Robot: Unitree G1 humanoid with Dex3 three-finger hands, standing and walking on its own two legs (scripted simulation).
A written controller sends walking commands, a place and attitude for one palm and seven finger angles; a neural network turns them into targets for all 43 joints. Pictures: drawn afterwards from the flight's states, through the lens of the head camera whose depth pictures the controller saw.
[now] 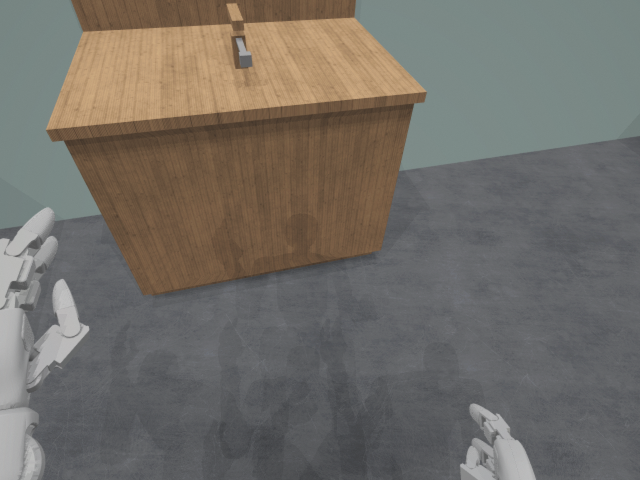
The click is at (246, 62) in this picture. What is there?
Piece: tap's lever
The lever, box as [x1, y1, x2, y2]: [239, 51, 252, 67]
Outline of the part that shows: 249,51 239,52 241,67 252,66 251,55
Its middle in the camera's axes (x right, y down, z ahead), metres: -0.19 -0.44 +0.95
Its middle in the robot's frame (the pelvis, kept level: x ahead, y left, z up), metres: +1.00 +0.26 +0.08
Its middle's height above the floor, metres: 0.85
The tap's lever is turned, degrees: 0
